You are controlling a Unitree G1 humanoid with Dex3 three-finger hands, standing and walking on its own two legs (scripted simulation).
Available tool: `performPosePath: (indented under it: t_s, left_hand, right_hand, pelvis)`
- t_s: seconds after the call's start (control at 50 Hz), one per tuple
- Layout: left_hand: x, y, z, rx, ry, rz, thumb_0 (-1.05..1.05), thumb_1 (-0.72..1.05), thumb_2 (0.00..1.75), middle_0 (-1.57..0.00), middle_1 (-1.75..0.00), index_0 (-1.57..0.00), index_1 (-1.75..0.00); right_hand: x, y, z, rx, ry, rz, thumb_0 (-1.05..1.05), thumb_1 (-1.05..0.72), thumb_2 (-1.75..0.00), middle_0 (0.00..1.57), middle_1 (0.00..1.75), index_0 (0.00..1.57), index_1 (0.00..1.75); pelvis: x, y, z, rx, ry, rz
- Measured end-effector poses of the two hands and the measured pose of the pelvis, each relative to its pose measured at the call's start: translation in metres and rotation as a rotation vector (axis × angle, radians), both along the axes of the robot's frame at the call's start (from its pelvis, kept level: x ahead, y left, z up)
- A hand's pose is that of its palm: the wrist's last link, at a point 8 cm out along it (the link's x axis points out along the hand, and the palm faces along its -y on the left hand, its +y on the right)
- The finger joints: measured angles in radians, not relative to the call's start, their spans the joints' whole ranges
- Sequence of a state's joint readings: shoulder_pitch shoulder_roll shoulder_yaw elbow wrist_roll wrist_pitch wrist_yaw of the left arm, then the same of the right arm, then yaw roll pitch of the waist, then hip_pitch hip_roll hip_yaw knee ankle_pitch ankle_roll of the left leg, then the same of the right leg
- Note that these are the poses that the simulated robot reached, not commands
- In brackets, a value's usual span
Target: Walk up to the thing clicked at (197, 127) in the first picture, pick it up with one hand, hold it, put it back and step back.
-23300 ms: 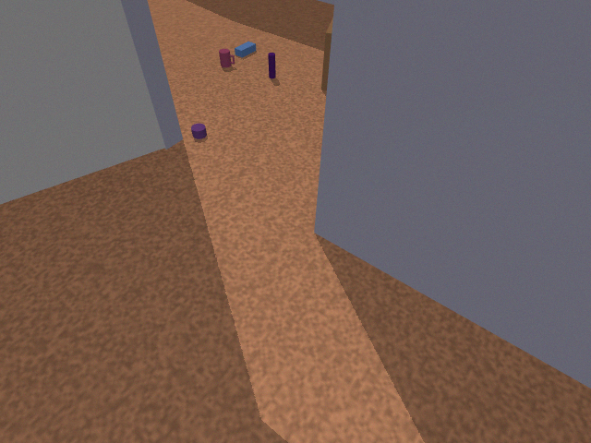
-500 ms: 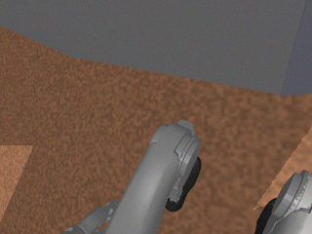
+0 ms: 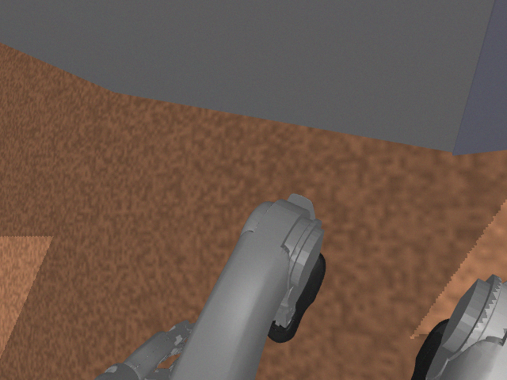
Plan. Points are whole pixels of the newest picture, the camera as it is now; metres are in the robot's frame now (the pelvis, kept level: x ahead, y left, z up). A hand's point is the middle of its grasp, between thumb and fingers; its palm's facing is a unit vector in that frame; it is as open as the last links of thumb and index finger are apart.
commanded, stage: settle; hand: right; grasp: from above
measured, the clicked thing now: out of the picture +0.46 -0.33 -0.28
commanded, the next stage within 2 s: lift in 0.96 s
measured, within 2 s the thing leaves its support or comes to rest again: leaves its support in 0.28 s
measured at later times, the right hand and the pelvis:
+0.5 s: hand out of the picture +0.46 -0.34 -0.21, palm faces -0.39 +0.14 -0.91, open 9.7 cm; pelvis +0.01 +0.00 +0.01, yaw -1 degrees
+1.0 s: hand out of the picture +0.45 -0.34 -0.13, palm faces -0.41 +0.11 -0.90, open 9.7 cm; pelvis +0.00 +0.01 +0.02, yaw -6 degrees
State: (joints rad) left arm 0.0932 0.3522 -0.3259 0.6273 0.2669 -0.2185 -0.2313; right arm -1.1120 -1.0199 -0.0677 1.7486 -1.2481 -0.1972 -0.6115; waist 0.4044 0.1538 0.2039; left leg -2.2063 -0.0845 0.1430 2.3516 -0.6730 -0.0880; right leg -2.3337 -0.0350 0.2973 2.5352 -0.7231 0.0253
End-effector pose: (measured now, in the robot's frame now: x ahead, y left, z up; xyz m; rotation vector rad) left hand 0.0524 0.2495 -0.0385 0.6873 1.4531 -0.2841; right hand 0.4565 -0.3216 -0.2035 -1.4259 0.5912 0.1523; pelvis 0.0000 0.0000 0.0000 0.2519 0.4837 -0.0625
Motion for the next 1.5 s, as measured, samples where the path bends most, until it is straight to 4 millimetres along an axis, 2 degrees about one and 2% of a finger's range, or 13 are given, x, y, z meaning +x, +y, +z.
performPosePath:
  t_s: [0.3, 0.48, 0.6, 0.7, 0.9, 1.12, 1.34, 1.5]
  left_hand:
    - [0.005, 0.001, 0.001, -0.009, -0.009, 0.015, 0.0, 0.91, 0.9, -0.2, -0.3, -0.2, -0.3]
    - [0.02, 0.005, -0.009, -0.039, -0.052, 0.05, 0.0, 0.91, 0.9, -0.2, -0.3, -0.2, -0.3]
    - [0.033, 0.007, -0.018, -0.065, -0.097, 0.083, 0.0, 0.91, 0.9, -0.2, -0.3, -0.2, -0.3]
    - [0.039, 0.009, -0.023, -0.07, -0.126, 0.109, 0.0, 0.91, 0.9, -0.2, -0.3, -0.2, -0.3]
    - [0.032, 0.017, -0.024, -0.029, -0.114, 0.167, 0.0, 0.91, 0.9, -0.2, -0.3, -0.2, -0.3]
    - [0.022, 0.022, -0.016, 0.016, -0.097, 0.23, 0.0, 0.9, 0.9, -0.2, -0.3, -0.2, -0.3]
    - [0.022, 0.024, -0.004, 0.024, -0.099, 0.272, 0.0, 0.91, 0.9, -0.2, -0.3, -0.2, -0.3]
    - [0.04, 0.019, 0.009, 0.004, -0.144, 0.286, 0.0, 0.91, 0.9, -0.2, -0.3, -0.2, -0.3]
  right_hand:
    - [0.008, -0.004, 0.01, -0.01, -0.025, -0.032, -0.05, 0.02, -0.55, 0.53, 0.8, 0.69, 0.73]
    - [0.009, -0.014, 0.047, -0.035, -0.051, -0.036, -0.05, 0.02, -0.55, 0.54, 0.79, 0.69, 0.72]
    - [0.004, -0.02, 0.077, -0.043, -0.039, -0.04, -0.05, 0.02, -0.54, 0.53, 0.79, 0.69, 0.72]
    - [0.0, -0.02, 0.093, -0.04, -0.014, -0.025, -0.05, 0.01, -0.53, 0.53, 0.79, 0.69, 0.73]
    - [-0.002, -0.015, 0.114, -0.04, -0.019, 0.026, -0.05, 0.01, -0.54, 0.53, 0.79, 0.69, 0.72]
    - [0.0, -0.018, 0.141, -0.047, -0.023, 0.005, -0.05, 0.02, -0.55, 0.53, 0.79, 0.68, 0.73]
    - [-0.02, -0.019, 0.169, -0.016, 0.031, -0.004, -0.04, 0.01, -0.56, 0.51, 0.8, 0.66, 0.75]
    - [-0.046, -0.024, 0.209, -0.009, 0.004, 0.0, -0.04, 0.01, -0.57, 0.51, 0.8, 0.66, 0.75]
  pelvis:
    - [0.002, 0.002, 0.002, -0.002, 0.022, -0.003]
    - [0.005, 0.003, 0.006, -0.014, 0.053, -0.011]
    - [0.004, 0.004, 0.008, -0.029, 0.067, -0.022]
    - [0.001, 0.005, 0.009, -0.042, 0.068, -0.033]
    - [-0.001, 0.008, 0.014, -0.062, 0.08, -0.05]
    - [-0.003, 0.009, 0.026, -0.072, 0.106, -0.062]
    - [-0.007, 0.009, 0.045, -0.083, 0.116, -0.08]
    - [-0.008, 0.009, 0.068, -0.097, 0.122, -0.093]
